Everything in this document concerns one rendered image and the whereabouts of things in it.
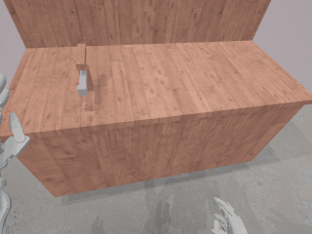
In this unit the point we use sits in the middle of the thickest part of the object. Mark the right robot hand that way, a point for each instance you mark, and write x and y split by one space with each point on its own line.
233 225

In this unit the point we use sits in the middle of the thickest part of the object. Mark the tap lever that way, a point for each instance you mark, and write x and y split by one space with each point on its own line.
83 82

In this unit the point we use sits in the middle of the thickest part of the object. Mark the left robot hand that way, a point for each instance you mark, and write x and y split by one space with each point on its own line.
14 145

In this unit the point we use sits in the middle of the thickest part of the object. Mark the counter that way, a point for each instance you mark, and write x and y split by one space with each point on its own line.
174 87

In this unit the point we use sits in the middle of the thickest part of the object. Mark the left robot forearm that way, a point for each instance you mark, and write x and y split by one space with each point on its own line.
6 203

